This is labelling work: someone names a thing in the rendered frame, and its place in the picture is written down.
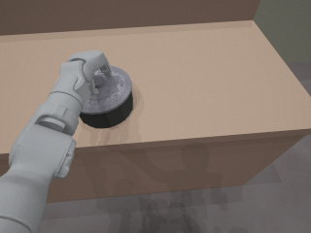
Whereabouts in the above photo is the left robot hand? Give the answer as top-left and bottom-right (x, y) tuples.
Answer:
(67, 50), (112, 96)

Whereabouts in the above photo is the table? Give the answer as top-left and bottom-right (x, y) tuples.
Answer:
(0, 0), (311, 203)

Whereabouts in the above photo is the pot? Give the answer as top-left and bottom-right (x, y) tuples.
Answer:
(79, 90), (133, 129)

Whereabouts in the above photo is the robot left upper arm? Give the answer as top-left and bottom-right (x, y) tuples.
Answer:
(0, 123), (77, 233)

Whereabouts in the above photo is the robot left forearm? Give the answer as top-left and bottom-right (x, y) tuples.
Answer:
(9, 56), (95, 167)

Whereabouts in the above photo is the knob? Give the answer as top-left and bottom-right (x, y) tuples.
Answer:
(93, 75), (105, 89)

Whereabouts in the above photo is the lid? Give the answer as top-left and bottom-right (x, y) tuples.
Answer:
(81, 65), (132, 115)

